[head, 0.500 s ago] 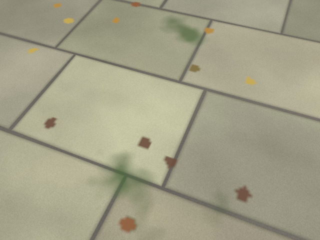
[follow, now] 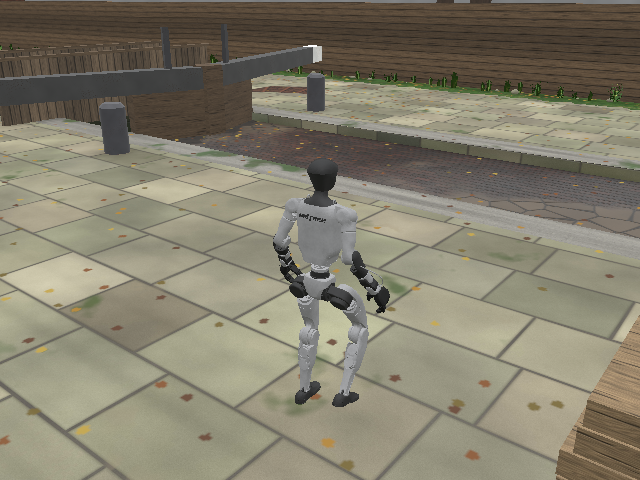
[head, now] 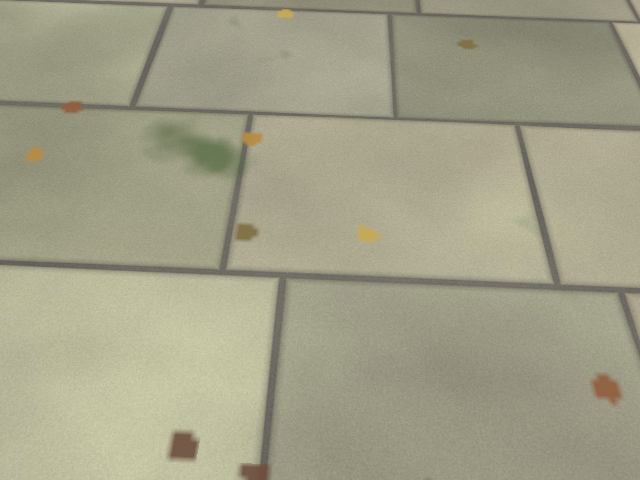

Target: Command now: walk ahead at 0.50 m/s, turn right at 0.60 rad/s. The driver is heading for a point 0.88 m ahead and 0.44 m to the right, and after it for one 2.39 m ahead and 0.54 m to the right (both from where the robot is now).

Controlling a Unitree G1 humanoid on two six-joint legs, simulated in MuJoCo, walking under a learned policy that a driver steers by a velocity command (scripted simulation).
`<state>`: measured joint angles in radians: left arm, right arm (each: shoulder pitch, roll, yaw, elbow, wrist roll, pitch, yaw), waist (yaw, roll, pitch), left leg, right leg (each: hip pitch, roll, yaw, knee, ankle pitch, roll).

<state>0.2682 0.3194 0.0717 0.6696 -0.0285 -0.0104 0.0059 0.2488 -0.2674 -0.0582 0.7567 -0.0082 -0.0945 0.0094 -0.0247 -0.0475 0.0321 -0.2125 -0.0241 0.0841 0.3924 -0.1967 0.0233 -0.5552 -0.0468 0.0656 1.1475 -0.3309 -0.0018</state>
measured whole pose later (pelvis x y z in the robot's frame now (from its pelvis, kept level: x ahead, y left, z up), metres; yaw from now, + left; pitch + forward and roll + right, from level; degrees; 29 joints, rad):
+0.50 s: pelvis +0.27 -0.09 +0.00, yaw -18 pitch +1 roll +0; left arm 0.28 0.29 0.06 0.65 -0.01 -0.04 -0.02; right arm 0.15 -0.32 -0.05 0.72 0.00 -0.10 0.01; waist 0.02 0.03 0.07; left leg -0.55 0.09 -0.05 1.09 -0.32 -0.03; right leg -0.27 0.11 0.04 0.42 -0.16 -0.09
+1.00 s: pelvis +0.55 -0.13 +0.00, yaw -36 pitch +1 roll +2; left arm 0.27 0.32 0.07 0.68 -0.03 -0.01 0.01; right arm 0.26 -0.27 -0.06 0.76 -0.01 -0.09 0.01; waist -0.03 -0.05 0.04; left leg -0.20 -0.03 0.09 0.38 -0.20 0.02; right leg -0.57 -0.05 0.07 1.14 -0.32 0.00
